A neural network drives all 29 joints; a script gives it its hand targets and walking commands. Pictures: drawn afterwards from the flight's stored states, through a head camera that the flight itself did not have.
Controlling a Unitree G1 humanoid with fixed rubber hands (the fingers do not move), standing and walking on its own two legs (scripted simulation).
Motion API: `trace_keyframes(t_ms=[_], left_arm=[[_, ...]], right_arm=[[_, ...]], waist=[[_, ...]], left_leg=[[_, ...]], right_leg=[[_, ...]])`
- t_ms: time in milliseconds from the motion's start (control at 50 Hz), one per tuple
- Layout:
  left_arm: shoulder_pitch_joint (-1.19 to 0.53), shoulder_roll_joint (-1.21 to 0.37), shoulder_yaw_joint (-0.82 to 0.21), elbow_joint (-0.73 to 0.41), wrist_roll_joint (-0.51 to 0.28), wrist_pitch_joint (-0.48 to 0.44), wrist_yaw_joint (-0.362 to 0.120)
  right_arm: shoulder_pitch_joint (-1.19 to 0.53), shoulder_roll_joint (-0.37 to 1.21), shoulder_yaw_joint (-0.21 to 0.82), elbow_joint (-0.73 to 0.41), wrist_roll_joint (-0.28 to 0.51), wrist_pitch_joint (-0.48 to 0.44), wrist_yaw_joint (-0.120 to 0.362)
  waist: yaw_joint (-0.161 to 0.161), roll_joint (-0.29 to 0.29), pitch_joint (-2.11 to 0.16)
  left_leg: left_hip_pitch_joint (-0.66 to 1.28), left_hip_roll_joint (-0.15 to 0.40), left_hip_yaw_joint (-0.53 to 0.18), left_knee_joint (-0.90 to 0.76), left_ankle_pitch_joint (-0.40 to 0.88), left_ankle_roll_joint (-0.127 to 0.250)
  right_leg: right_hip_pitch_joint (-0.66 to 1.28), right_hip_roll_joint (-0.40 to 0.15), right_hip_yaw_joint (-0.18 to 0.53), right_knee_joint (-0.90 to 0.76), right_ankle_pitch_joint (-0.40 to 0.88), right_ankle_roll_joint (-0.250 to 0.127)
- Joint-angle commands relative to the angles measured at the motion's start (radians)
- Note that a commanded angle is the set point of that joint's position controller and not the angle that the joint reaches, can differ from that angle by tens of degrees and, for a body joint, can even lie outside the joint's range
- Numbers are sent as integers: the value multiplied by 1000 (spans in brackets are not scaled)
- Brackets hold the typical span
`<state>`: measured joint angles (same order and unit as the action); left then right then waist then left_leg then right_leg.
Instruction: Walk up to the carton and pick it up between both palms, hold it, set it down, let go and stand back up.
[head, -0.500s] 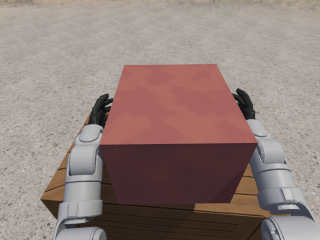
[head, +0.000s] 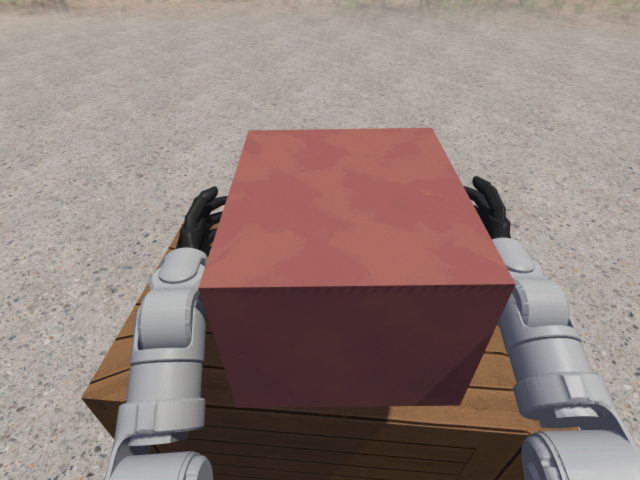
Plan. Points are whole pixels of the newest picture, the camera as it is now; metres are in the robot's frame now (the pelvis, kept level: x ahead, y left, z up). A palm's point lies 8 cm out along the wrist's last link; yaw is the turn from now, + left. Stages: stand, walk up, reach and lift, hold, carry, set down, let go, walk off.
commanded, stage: hold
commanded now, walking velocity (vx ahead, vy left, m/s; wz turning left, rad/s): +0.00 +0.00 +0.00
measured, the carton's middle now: (343, 254) +0.38 +0.00 +0.14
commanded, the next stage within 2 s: none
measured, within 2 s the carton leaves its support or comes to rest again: neither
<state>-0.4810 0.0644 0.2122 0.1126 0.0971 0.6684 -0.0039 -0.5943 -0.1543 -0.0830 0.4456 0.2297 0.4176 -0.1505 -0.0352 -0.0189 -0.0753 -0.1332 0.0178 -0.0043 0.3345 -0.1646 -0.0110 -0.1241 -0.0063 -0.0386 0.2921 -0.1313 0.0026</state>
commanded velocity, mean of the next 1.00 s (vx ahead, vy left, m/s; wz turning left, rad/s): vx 0.00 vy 0.00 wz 0.00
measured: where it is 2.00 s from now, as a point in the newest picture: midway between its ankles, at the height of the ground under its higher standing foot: outside the picture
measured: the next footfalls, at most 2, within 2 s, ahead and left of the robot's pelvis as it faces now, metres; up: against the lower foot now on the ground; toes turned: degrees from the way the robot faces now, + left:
none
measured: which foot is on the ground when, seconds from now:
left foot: down 0.00-1.00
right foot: down 0.00-1.00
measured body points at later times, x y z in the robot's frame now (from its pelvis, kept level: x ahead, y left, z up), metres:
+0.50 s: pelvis +0.00 +0.00 +0.00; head -0.04 +0.01 +0.45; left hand +0.36 +0.18 +0.17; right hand +0.38 -0.18 +0.17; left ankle +0.01 +0.12 -0.75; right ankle +0.02 -0.12 -0.75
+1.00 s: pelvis +0.00 +0.00 +0.00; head -0.04 +0.01 +0.45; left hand +0.36 +0.18 +0.17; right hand +0.38 -0.18 +0.17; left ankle +0.01 +0.12 -0.75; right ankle +0.02 -0.12 -0.75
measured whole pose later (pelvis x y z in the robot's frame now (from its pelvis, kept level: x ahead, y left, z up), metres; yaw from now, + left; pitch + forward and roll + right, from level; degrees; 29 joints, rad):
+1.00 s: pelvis +0.00 +0.00 +0.00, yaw +0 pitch -2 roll +0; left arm -0.48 0.06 0.21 0.11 0.10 0.67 0.00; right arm -0.59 -0.15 -0.09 0.43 0.23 0.42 -0.15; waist -0.03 -0.02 -0.07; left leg -0.13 0.02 0.00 0.33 -0.16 -0.01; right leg -0.12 -0.01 -0.04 0.29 -0.13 0.00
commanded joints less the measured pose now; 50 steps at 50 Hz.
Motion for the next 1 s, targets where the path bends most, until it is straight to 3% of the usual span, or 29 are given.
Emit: trace_keyframes(t_ms=[0, 980], left_arm=[[-746, -549, -484, -232, -120, -83, -121], [-742, -549, -488, -231, -118, -82, -120]], right_arm=[[-812, 619, 477, -411, 117, -66, 131], [-805, 612, 474, -408, 111, -64, 132]], waist=[[-2, 26, -427], [0, 29, -413]], left_leg=[[155, -75, -2, -15, 262, -24], [155, -73, 1, -18, 255, -26]], right_leg=[[130, 69, 7, -17, 216, 20], [123, 70, 8, -20, 200, 16]])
